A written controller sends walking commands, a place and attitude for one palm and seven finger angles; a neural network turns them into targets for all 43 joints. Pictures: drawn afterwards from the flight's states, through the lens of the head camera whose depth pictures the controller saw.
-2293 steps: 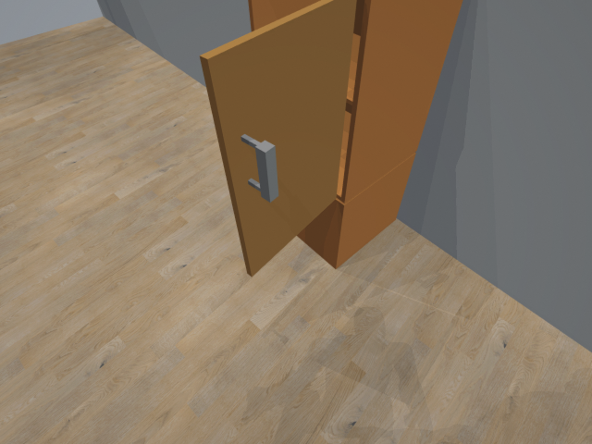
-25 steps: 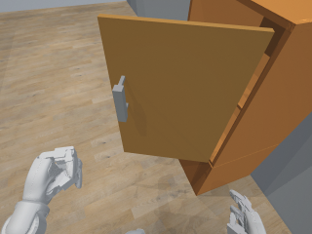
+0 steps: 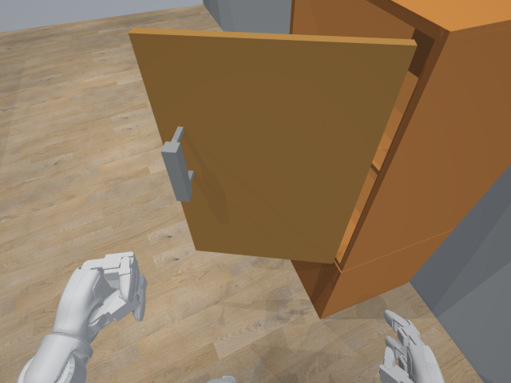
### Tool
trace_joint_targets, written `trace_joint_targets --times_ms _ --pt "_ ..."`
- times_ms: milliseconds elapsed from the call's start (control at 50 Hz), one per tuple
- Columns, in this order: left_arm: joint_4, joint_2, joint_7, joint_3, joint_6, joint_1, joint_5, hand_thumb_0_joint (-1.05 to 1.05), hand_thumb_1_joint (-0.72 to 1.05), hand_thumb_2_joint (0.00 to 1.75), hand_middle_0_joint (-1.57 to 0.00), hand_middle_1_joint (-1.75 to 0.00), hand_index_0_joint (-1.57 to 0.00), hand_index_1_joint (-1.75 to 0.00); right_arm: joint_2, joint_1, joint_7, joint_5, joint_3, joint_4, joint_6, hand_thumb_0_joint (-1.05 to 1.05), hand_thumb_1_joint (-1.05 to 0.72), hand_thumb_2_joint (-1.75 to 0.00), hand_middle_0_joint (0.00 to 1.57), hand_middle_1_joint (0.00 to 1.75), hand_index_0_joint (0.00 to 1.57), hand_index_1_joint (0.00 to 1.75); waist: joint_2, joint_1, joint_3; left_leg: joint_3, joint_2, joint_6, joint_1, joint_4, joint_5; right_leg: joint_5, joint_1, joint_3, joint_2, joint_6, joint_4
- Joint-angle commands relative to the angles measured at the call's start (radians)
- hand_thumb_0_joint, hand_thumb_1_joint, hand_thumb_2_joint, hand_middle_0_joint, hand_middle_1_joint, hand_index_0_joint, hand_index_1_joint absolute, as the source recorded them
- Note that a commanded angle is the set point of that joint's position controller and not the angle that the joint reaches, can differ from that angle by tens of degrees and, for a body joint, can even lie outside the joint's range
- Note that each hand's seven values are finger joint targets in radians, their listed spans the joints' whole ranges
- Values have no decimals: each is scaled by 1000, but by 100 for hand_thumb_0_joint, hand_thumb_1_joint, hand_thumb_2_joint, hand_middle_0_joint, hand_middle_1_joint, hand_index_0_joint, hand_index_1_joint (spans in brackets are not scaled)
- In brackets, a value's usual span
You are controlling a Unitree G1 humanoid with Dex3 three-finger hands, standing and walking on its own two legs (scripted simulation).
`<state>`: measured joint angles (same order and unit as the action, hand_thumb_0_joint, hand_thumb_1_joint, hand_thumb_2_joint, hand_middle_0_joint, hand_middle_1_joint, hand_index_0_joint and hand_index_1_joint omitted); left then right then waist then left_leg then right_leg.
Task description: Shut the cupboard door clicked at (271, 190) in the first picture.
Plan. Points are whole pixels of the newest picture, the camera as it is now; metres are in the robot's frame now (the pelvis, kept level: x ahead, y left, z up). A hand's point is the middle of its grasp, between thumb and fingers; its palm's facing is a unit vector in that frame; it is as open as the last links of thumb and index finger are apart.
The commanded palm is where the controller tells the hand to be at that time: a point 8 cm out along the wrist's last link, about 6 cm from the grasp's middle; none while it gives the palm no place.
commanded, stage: bring the fist close to the handle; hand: left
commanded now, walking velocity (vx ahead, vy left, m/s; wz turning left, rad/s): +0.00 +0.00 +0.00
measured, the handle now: (181, 164) +0.46 +0.17 +0.08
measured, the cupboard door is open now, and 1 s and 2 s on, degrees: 63 63 60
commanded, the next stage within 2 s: push the door shut along its arc in 1.40 s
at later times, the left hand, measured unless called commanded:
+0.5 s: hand (152, 248) +0.28 +0.17 +0.09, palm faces -0.03 -1.00 -0.02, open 3.1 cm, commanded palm +0.26 +0.22 +0.08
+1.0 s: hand (179, 222) +0.34 +0.15 +0.08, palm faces -0.06 -1.00 -0.02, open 3.1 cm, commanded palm +0.32 +0.19 +0.08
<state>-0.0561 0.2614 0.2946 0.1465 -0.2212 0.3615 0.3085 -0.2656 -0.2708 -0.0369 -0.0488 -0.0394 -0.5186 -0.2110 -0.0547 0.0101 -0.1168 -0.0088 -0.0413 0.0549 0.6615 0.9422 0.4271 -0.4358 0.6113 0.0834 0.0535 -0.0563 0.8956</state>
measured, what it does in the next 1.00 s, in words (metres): stands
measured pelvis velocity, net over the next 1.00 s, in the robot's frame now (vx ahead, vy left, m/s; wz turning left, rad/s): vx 0.01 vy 0.01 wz -0.02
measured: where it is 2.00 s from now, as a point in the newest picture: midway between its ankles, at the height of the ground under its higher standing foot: outside the picture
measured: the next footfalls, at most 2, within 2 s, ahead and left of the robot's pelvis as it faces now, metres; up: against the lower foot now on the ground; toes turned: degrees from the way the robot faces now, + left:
none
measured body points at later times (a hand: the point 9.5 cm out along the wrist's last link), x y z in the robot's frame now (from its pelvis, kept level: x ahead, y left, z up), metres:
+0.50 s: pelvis +0.01 +0.00 +0.00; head +0.04 -0.01 +0.45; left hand +0.28 +0.22 +0.09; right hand +0.16 -0.24 -0.08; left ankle +0.03 +0.08 -0.69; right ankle +0.01 -0.09 -0.69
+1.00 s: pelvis +0.01 +0.01 +0.01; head +0.04 +0.00 +0.46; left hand +0.33 +0.20 +0.08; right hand +0.16 -0.23 -0.09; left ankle +0.03 +0.08 -0.69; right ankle +0.01 -0.09 -0.69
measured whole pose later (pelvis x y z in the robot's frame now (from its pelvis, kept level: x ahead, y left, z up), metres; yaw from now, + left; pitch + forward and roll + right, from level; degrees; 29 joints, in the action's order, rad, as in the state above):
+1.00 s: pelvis +0.01 +0.01 +0.01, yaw -1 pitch +9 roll -1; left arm 0.27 0.20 0.12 0.08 -0.21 -0.10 0.21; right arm -0.24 -0.26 -0.01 -0.04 -0.04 -0.57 -0.11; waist -0.04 -0.01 -0.10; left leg 0.02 -0.05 0.07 0.63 0.89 0.41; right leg -0.42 0.60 0.05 0.05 -0.05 0.86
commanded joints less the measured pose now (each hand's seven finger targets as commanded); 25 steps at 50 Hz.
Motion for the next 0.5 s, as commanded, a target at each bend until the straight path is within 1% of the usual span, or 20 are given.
trace_joint_targets --times_ms 0,20,60,80,100,120,160,200,220,260,280,300,320,340,360,380,400,420,460,480 --pt "-295 199 -21 143 -100 -157 31 0 90 90 -130 -150 -130 -150 -113 68 -21 0 50 166 -56 0 -90 -90 20 30 20 30 50 -7 -169 -56 29 -17 -59 -122 -176 164 -155 -148 -54 39 -171" --pt "-294 230 -38 177 -117 -177 33 0 90 90 -130 -150 -130 -150 -113 70 -24 5 49 155 -53 0 -90 -90 20 30 20 30 51 -4 -158 -56 32 -18 -42 -109 -174 165 -155 -163 -52 39 -167" --pt "-250 186 -54 150 -147 -225 28 0 90 90 -130 -150 -130 -150 -103 77 -20 2 44 137 -54 0 -90 -90 20 30 20 30 16 -18 -122 -51 32 -21 -34 -110 -155 136 -118 -157 -51 34 -164" --pt "-227 159 -57 128 -154 -220 27 0 90 90 -130 -150 -130 -150 -102 75 -16 1 43 133 -55 0 -90 -90 20 30 20 30 -7 -17 -113 -51 32 -23 -39 -114 -148 124 -101 -146 -46 30 -160" --pt "-201 141 -54 107 -153 -215 23 0 90 90 -130 -150 -130 -150 -105 75 -14 0 45 130 -55 0 -90 -90 20 30 20 30 -9 -22 -107 -52 33 -23 -47 -118 -141 117 -85 -133 -43 29 -157" --pt "-162 135 -46 100 -138 -198 24 0 90 90 -130 -150 -130 -150 -114 72 -13 1 46 130 -52 0 -90 -90 20 30 20 30 19 -25 -104 -57 35 -21 -34 -111 -137 111 -86 -150 -46 36 -167" --pt "-107 101 -17 44 -102 -207 17 0 90 90 -130 -150 -130 -150 -121 65 -13 -7 49 131 -48 0 -90 -90 20 30 20 30 41 -34 -110 -54 33 -18 -32 -113 -130 107 -92 -160 -56 46 -183" --pt "-75 117 8 37 -64 -231 12 0 90 90 -130 -150 -130 -150 -132 57 -18 -13 52 134 -41 0 -90 -90 20 30 20 30 50 -34 -117 -52 32 -14 -34 -117 -130 105 -105 -168 -62 53 -197" --pt "-70 127 12 46 -50 -240 11 0 90 90 -130 -150 -130 -150 -134 55 -21 -11 53 137 -38 0 -90 -90 20 30 20 30 85 -34 -132 -58 34 -12 -33 -111 -142 125 -123 -186 -70 65 -200" --pt "-109 130 8 39 -39 -309 6 0 90 90 -130 -150 -130 -150 -129 59 -25 -12 53 146 -34 0 -90 -90 20 30 20 30 63 -32 -162 -51 32 -9 -61 -124 -160 151 -136 -167 -66 59 -195" --pt "-133 148 -7 59 -44 -351 7 0 90 90 -130 -150 -130 -150 -127 64 -26 -8 51 145 -36 0 -90 -90 20 30 20 30 37 -26 -168 -54 32 -11 -75 -133 -164 154 -134 -151 -61 48 -188" --pt "-144 165 -26 87 -54 -376 8 0 90 90 -130 -150 -130 -150 -124 66 -27 -4 50 142 -37 0 -90 -90 20 30 20 30 46 -21 -184 -57 33 -13 -84 -144 -169 156 -140 -133 -54 41 -176" --pt "-151 201 -48 128 -66 -379 10 0 90 90 -130 -150 -130 -150 -124 70 -28 0 50 139 -35 0 -90 -90 20 30 20 30 62 -13 -183 -57 35 -14 -78 -138 -183 178 -155 -145 -52 42 -172" --pt "-158 186 -67 131 -82 -367 6 0 90 90 -130 -150 -130 -150 -114 74 -24 1 48 141 -34 0 -90 -90 20 30 20 30 40 0 -206 -51 33 -16 -90 -150 -200 199 -172 -133 -50 36 -161" --pt "-161 151 -81 100 -95 -379 1 0 90 90 -130 -150 -130 -150 -107 77 -19 2 45 142 -35 0 -90 -90 20 30 20 30 21 -6 -203 -48 31 -17 -103 -156 -206 213 -160 -121 -47 34 -153" --pt "-151 150 -95 102 -107 -386 -5 0 90 90 -130 -150 -130 -150 -107 70 -15 2 47 132 -35 0 -90 -90 20 30 20 30 16 -7 -203 -50 34 -21 -116 -162 -214 222 -146 -100 -39 29 -139" --pt "-125 125 -104 87 -111 -355 -7 0 90 90 -130 -150 -130 -150 -105 70 -9 3 46 130 -34 0 -90 -90 20 30 20 30 15 -2 -187 -50 33 -23 -116 -168 -215 229 -138 -93 -36 28 -137" --pt "-106 144 -109 102 -110 -332 -13 0 90 90 -130 -150 -130 -150 -112 63 -6 5 49 128 -29 0 -90 -90 20 30 20 30 34 1 -196 -49 34 -21 -110 -162 -227 246 -154 -100 -38 30 -137" --pt "-42 108 -99 61 -93 -333 -28 0 90 90 -130 -150 -130 -150 -114 56 0 2 52 123 -16 0 -90 -90 20 30 20 30 46 -13 -170 -43 34 -22 -100 -166 -223 252 -137 -95 -40 34 -141" --pt "-25 100 -92 43 -82 -335 -36 0 90 90 -130 -150 -130 -150 -117 55 2 -1 54 122 -12 0 -90 -90 20 30 20 30 33 -16 -154 -43 35 -22 -103 -169 -214 240 -119 -90 -39 32 -143"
